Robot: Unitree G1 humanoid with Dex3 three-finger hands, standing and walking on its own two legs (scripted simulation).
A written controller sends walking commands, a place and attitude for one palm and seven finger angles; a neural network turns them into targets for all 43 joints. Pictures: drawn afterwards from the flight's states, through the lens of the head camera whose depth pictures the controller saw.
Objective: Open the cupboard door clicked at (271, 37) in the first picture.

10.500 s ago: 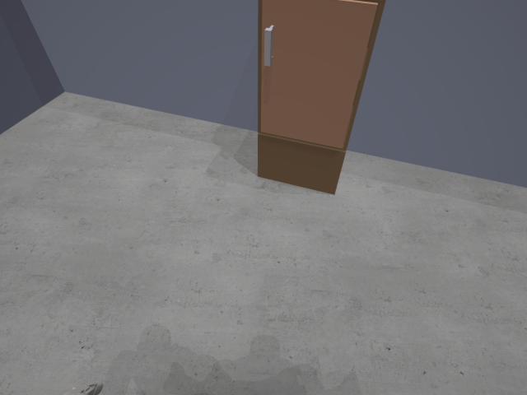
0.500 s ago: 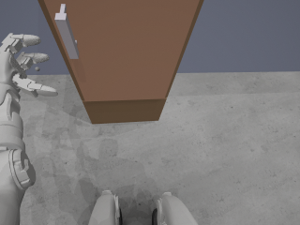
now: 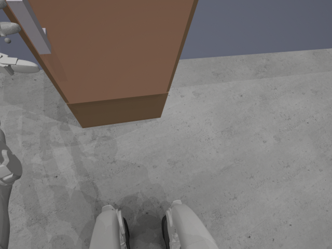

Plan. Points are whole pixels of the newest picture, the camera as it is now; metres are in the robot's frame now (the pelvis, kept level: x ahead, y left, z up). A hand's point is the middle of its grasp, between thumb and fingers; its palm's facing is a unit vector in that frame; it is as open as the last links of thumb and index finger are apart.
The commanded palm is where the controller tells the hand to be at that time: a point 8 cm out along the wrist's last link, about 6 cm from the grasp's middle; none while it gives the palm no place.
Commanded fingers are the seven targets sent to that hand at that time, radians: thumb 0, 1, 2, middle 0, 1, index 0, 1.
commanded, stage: move the hooked fingers beside the handle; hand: left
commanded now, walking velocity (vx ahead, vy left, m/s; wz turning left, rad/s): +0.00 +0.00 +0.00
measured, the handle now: (32, 18) +0.60 +0.21 +0.08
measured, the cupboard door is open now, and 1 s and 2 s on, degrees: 0 0 0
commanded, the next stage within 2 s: slide the fingers in behind the handle in 0.64 s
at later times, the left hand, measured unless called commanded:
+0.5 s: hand (3, 49) +0.54 +0.26 +0.07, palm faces +0.09 -1.00 +0.00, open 14.0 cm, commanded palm +0.52 +0.29 +0.07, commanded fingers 0.00 -0.50 0.30 -0.30 -1.20 -0.30 -1.20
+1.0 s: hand (11, 47) +0.54 +0.25 +0.07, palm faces +0.07 -1.00 -0.01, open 14.0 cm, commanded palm +0.53 +0.27 +0.07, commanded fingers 0.00 -0.50 0.30 -0.30 -1.20 -0.30 -1.20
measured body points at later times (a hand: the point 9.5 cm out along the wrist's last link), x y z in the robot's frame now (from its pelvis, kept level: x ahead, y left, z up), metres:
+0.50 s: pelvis +0.00 +0.00 +0.00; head +0.17 +0.05 +0.42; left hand +0.53 +0.31 +0.07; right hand +0.01 -0.27 -0.09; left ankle +0.04 +0.10 -0.64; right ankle +0.01 -0.13 -0.64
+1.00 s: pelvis +0.00 +0.01 +0.00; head +0.16 +0.05 +0.42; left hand +0.53 +0.30 +0.08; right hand -0.02 -0.26 -0.09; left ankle +0.04 +0.10 -0.64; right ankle +0.01 -0.13 -0.64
